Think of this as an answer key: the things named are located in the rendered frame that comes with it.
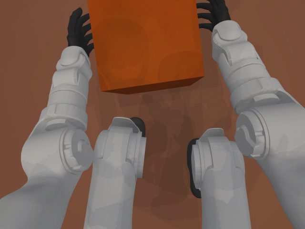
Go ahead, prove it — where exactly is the left robot hand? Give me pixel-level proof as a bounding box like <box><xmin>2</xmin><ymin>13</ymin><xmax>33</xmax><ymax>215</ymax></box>
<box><xmin>67</xmin><ymin>7</ymin><xmax>94</xmax><ymax>57</ymax></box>

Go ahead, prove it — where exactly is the right robot hand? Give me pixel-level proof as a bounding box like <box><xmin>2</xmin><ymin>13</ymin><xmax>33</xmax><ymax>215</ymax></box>
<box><xmin>196</xmin><ymin>0</ymin><xmax>231</xmax><ymax>32</ymax></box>

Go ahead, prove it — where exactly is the carton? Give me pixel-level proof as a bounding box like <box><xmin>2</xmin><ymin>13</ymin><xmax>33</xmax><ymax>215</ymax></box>
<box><xmin>87</xmin><ymin>0</ymin><xmax>205</xmax><ymax>94</ymax></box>

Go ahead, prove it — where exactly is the robot left forearm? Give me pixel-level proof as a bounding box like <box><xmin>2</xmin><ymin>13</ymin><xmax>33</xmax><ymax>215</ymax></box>
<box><xmin>29</xmin><ymin>46</ymin><xmax>92</xmax><ymax>137</ymax></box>

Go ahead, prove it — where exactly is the left robot thigh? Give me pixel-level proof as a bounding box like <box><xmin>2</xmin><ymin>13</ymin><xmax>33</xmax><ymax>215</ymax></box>
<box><xmin>83</xmin><ymin>126</ymin><xmax>146</xmax><ymax>229</ymax></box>

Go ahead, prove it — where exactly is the right robot upper arm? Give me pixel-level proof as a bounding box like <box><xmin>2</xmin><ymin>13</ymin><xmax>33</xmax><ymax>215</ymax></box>
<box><xmin>234</xmin><ymin>103</ymin><xmax>305</xmax><ymax>229</ymax></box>

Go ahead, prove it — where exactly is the left robot upper arm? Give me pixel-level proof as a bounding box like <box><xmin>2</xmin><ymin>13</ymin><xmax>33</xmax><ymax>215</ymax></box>
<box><xmin>0</xmin><ymin>126</ymin><xmax>94</xmax><ymax>229</ymax></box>

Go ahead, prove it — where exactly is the left robot shin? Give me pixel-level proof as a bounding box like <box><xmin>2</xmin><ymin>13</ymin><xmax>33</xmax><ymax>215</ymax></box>
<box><xmin>92</xmin><ymin>117</ymin><xmax>140</xmax><ymax>166</ymax></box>

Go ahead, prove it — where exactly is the robot right forearm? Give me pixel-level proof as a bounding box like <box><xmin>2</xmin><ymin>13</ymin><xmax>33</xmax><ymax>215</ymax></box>
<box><xmin>212</xmin><ymin>20</ymin><xmax>300</xmax><ymax>115</ymax></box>

